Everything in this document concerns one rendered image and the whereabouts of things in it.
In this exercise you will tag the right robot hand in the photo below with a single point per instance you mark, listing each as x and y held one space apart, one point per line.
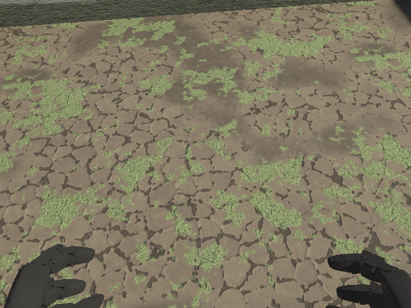
395 288

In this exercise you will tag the left robot hand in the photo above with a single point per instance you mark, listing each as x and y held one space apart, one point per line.
34 288

